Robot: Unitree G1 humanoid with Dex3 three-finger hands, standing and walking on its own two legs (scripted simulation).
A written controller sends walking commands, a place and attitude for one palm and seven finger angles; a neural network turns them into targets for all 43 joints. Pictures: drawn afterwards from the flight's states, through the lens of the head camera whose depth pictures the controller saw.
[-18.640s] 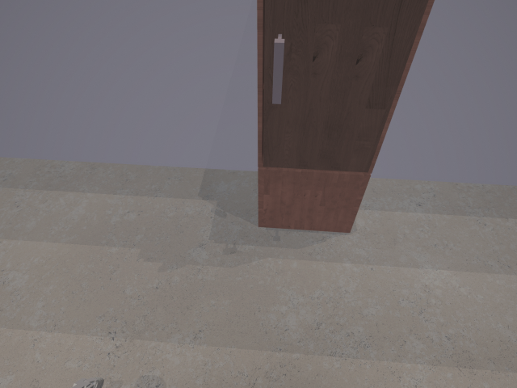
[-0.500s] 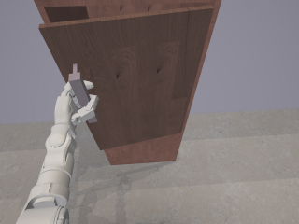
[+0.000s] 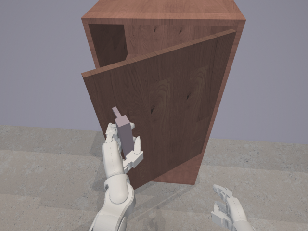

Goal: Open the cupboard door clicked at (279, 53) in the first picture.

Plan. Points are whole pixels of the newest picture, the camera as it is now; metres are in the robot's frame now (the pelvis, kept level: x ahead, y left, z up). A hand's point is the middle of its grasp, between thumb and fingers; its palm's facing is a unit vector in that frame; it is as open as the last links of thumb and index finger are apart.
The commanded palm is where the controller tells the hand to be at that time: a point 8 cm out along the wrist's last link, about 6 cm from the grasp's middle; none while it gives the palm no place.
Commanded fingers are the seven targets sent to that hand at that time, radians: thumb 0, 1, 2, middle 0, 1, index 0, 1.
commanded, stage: pull the door open along its arc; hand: left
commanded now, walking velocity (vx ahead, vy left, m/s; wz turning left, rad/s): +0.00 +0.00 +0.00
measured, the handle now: (124, 138) +0.33 +0.10 +0.08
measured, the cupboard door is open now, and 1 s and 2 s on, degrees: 35 39 43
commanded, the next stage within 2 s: open thumb and fingers to let go in 0.18 s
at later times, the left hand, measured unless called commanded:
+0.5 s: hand (143, 159) +0.27 +0.04 +0.09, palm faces +0.32 -0.95 -0.02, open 7.0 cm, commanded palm +0.21 +0.08 +0.09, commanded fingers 0.00 0.06 0.54 -0.34 -1.26 -0.34 -1.26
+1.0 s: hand (136, 163) +0.26 +0.06 +0.09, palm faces +0.26 -0.97 -0.02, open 14.6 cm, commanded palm +0.20 +0.08 +0.09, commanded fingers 0.00 -0.50 0.30 -0.17 -0.45 -0.17 -0.45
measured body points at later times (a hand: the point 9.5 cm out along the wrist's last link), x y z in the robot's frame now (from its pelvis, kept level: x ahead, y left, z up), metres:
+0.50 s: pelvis +0.00 -0.03 +0.00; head +0.00 -0.06 +0.45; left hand +0.24 +0.09 +0.10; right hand +0.18 -0.25 -0.10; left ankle +0.01 +0.14 -0.71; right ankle -0.02 -0.08 -0.71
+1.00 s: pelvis -0.01 +0.00 +0.00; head -0.01 -0.02 +0.44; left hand +0.24 +0.11 +0.09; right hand +0.18 -0.21 -0.09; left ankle +0.01 +0.14 -0.71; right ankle -0.02 -0.08 -0.71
